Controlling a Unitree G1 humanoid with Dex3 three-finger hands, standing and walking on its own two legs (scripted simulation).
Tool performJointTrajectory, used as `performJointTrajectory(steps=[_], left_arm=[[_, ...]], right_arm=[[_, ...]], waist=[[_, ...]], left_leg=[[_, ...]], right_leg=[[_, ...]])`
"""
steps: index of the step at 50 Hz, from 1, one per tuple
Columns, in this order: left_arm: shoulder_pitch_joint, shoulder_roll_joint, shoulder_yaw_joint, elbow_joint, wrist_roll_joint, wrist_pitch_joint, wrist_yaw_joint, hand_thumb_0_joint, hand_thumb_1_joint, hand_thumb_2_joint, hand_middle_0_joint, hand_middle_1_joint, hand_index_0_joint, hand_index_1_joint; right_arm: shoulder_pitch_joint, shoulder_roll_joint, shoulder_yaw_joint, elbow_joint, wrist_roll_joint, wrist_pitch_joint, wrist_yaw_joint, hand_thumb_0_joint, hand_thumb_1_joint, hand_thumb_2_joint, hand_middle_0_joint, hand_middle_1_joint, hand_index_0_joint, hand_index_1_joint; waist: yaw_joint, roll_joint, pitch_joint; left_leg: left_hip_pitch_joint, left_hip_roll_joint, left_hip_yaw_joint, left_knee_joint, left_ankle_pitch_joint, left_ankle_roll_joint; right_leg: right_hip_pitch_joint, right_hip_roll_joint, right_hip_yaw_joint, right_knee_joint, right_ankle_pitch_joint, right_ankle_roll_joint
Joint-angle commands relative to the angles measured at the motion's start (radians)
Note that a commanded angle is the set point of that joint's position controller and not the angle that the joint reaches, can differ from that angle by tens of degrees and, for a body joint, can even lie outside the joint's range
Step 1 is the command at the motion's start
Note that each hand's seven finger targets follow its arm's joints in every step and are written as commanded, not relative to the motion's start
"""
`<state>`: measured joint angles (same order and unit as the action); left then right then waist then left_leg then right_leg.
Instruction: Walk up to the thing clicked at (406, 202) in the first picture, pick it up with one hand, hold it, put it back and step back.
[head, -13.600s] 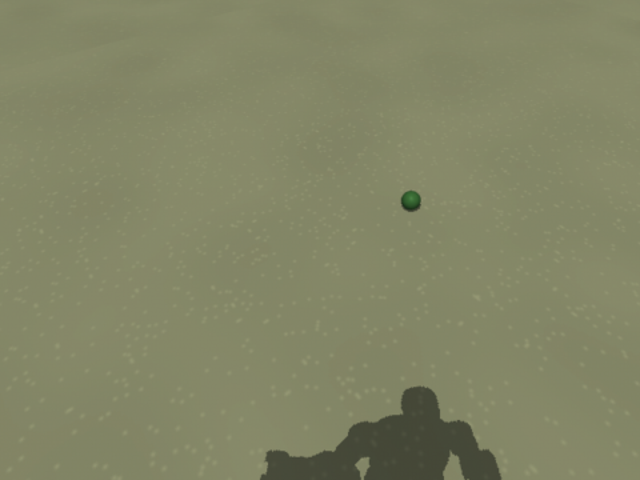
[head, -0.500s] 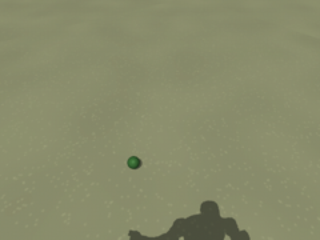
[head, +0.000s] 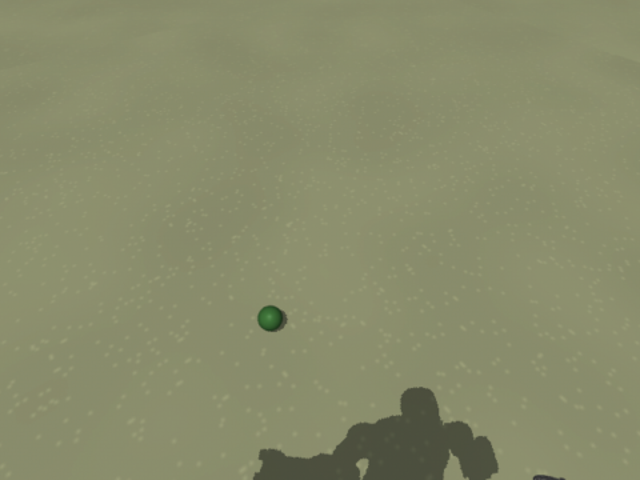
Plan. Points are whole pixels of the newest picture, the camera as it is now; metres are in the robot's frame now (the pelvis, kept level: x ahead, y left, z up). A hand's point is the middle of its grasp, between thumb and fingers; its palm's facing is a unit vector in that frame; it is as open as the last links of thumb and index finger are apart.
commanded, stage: stand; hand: left
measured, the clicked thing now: (270, 318) +0.76 +0.21 -0.73
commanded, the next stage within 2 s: walk up in 0.92 s
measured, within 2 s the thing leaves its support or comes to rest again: neither
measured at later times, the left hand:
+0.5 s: hand out of the picture +0.05 +0.24 -0.15, palm faces -0.03 -0.94 -0.34, open 7.4 cm
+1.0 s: hand out of the picture +0.07 +0.23 -0.15, palm faces +0.00 -0.94 -0.33, open 7.4 cm
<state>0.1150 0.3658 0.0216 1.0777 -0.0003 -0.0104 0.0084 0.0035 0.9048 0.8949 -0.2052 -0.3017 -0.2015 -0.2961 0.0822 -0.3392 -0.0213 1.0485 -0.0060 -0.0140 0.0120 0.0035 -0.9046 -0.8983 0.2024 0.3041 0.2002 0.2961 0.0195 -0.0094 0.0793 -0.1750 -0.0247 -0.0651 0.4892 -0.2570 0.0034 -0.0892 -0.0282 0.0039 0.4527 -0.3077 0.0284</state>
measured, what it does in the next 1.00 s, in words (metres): stands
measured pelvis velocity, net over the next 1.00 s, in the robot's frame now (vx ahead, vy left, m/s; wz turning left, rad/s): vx -0.01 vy -0.02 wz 0.01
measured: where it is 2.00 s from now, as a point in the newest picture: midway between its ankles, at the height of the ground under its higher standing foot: (336, 471)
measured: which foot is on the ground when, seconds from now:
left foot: down 0.00-1.00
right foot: down 0.00-1.00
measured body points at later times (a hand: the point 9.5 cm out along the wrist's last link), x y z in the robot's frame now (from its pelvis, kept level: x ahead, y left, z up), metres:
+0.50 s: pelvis -0.02 -0.01 +0.01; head -0.01 -0.01 +0.46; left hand +0.05 +0.29 -0.12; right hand +0.05 -0.31 -0.13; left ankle +0.01 +0.12 -0.74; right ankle -0.04 -0.14 -0.74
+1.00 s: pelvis -0.01 -0.02 +0.01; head +0.00 -0.02 +0.46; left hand +0.07 +0.28 -0.12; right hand +0.06 -0.33 -0.12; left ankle +0.00 +0.12 -0.73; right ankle -0.04 -0.14 -0.74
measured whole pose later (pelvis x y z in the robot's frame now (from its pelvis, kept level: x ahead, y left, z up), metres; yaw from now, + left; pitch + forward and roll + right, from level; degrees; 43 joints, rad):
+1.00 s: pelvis -0.01 -0.02 +0.01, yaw +1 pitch -2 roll -1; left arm 0.15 0.35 0.04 1.08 0.02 -0.03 -0.03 0.00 0.90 0.89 -0.21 -0.30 -0.20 -0.30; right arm 0.16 -0.37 -0.02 1.09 -0.02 -0.01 0.03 0.00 -0.90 -0.90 0.20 0.30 0.20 0.30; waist -0.01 0.01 0.04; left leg -0.23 0.02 -0.06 0.55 -0.37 0.02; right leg -0.08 0.01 -0.01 0.36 -0.29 -0.03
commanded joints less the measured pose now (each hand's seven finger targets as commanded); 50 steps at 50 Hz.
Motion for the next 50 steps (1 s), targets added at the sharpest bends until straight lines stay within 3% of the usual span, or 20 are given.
performJointTrajectory(steps=[1,12,19,23,25,29,39,45,46,47,48,49,50], left_arm=[[-0.052,0.195,0.035,-0.045,-0.001,-0.02,0.011,0.0,0.9,0.9,-0.2,-0.3,-0.2,-0.3],[-0.055,0.194,0.023,0.009,0.011,-0.016,-0.001,0.0,0.9,0.9,-0.2,-0.3,-0.2,-0.3],[-0.057,0.202,0.021,0.017,0.009,-0.024,-0.004,0.0,0.9,0.9,-0.2,-0.3,-0.2,-0.3],[-0.055,0.2,0.02,0.016,0.009,-0.023,-0.004,0.0,0.9,0.9,-0.2,-0.3,-0.2,-0.3],[-0.048,0.2,0.018,0.017,0.01,-0.022,-0.005,0.0,0.9,0.9,-0.2,-0.3,-0.2,-0.3],[-0.049,0.208,0.021,0.013,0.01,-0.023,-0.004,0.0,0.9,0.9,-0.2,-0.3,-0.2,-0.3],[-0.041,0.207,0.019,0.004,0.005,-0.028,-0.002,0.0,0.9,0.9,-0.2,-0.3,-0.2,-0.3],[-0.042,0.206,0.019,0.001,0.005,-0.024,-0.002,0.0,0.9,0.9,-0.2,-0.3,-0.2,-0.3],[0.044,0.272,0.074,-0.038,0.018,-0.03,-0.022,0.0,0.9,0.9,-0.2,-0.3,-0.2,-0.3],[0.116,0.289,0.089,-0.02,0.029,-0.031,-0.025,0.0,0.9,0.9,-0.2,-0.3,-0.2,-0.3],[0.14,0.319,0.109,-0.03,0.035,-0.036,-0.025,0.0,0.9,0.9,-0.2,-0.3,-0.2,-0.3],[0.137,0.335,0.124,-0.059,0.04,-0.044,-0.023,0.0,0.9,0.9,-0.2,-0.3,-0.2,-0.3],[0.14,0.319,0.123,-0.076,0.035,-0.051,-0.023,0.0,0.9,0.9,-0.2,-0.3,-0.2,-0.3]], right_arm=[[-0.054,-0.227,-0.04,-0.046,0.002,-0.022,-0.023,0.0,-0.9,-0.9,0.2,0.3,0.2,0.3],[-0.068,-0.224,-0.026,0.002,0.002,-0.017,-0.019,0.0,-0.9,-0.9,0.2,0.3,0.2,0.3],[-0.048,-0.22,-0.022,0.02,0.001,-0.022,-0.015,0.0,-0.9,-0.9,0.2,0.3,0.2,0.3],[-0.041,-0.222,-0.022,0.029,0.001,-0.02,-0.015,0.0,-0.9,-0.9,0.2,0.3,0.2,0.3],[-0.032,-0.222,-0.02,0.035,-0.001,-0.017,-0.013,0.0,-0.9,-0.9,0.2,0.3,0.2,0.3],[-0.022,-0.224,-0.019,0.035,-0.004,-0.015,-0.013,0.0,-0.9,-0.9,0.2,0.3,0.2,0.3],[-0.003,-0.223,-0.011,0.037,0.002,-0.017,-0.018,0.0,-0.9,-0.9,0.2,0.3,0.2,0.3],[-0.002,-0.223,-0.005,0.036,0.001,-0.014,-0.019,0.0,-0.9,-0.9,0.2,0.3,0.2,0.3],[0.046,-0.282,-0.056,-0.017,-0.013,-0.023,0.002,0.0,-0.9,-0.9,0.2,0.3,0.2,0.3],[0.017,-0.28,-0.063,-0.035,-0.025,-0.021,0.011,0.0,-0.9,-0.9,0.2,0.3,0.2,0.3],[-0.025,-0.259,-0.064,-0.064,-0.028,-0.017,0.017,0.0,-0.9,-0.9,0.2,0.3,0.2,0.3],[-0.046,-0.25,-0.065,-0.091,-0.036,-0.019,0.018,0.0,-0.9,-0.9,0.2,0.3,0.2,0.3],[-0.049,-0.254,-0.072,-0.097,-0.037,-0.026,0.02,0.0,-0.9,-0.9,0.2,0.3,0.2,0.3]], waist=[[-0.012,0.048,-0.132],[-0.012,0.048,-0.086],[-0.018,0.015,-0.096],[-0.021,0.009,-0.088],[-0.022,0.012,-0.069],[-0.022,0.004,-0.071],[-0.026,0.004,-0.113],[-0.025,0.01,-0.086],[-0.005,-0.013,-0.166],[0.035,-0.034,-0.109],[0.061,-0.126,-0.024],[0.073,-0.143,0.057],[0.072,-0.078,0.116]], left_leg=[[0.081,0.141,-0.092,-0.099,0.478,0.042],[0.017,0.13,-0.097,-0.223,0.132,0.019],[0.05,0.129,-0.086,-0.203,0.209,0.014],[0.053,0.129,-0.086,-0.196,0.166,0.013],[0.033,0.125,-0.09,-0.214,0.096,0.01],[0.013,0.125,-0.089,-0.213,0.087,0.011],[0.056,0.136,-0.075,-0.17,0.269,0.01],[0.045,0.135,-0.074,-0.183,0.213,0.006],[-0.012,0.067,-0.043,-0.083,-0.243,0.068],[-0.191,0.049,-0.02,-0.01,-0.363,0.064],[-0.363,0.014,0.05,0.152,-0.277,0.044],[-0.484,0.064,0.041,0.284,-0.202,0.026],[-0.516,0.094,0.007,0.303,-0.167,0.019]], right_leg=[[0.048,-0.077,0.06,-0.09,0.355,-0.036],[0.028,-0.083,0.072,-0.17,0.156,-0.042],[0.006,-0.097,0.086,-0.186,0.176,-0.043],[-0.015,-0.098,0.092,-0.198,0.144,-0.048],[-0.033,-0.091,0.088,-0.206,0.094,-0.048],[-0.031,-0.094,0.096,-0.205,0.075,-0.05],[0.009,-0.101,0.094,-0.186,0.262,-0.048],[-0.008,-0.096,0.095,-0.199,0.201,-0.048],[0.083,-0.044,0.092,-0.16,-0.236,-0.099],[0.132,-0.103,0.19,-0.202,-0.425,-0.139],[0.162,-0.213,0.327,-0.299,-0.534,-0.194],[0.163,-0.326,0.425,-0.355,-0.474,-0.258],[0.131,-0.342,0.429,-0.354,-0.353,-0.285]])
